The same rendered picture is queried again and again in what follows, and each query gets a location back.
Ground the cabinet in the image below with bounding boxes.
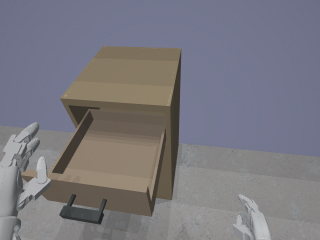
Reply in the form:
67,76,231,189
60,46,182,200

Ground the drawer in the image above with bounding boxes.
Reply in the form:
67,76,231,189
21,109,166,217

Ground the robot left hand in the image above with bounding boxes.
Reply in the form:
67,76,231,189
0,122,51,217

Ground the robot right hand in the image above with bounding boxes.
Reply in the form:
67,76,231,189
233,194,273,240

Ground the left robot forearm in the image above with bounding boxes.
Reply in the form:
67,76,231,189
0,216,21,240

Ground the handle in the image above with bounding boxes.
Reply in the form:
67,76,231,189
59,194,107,225

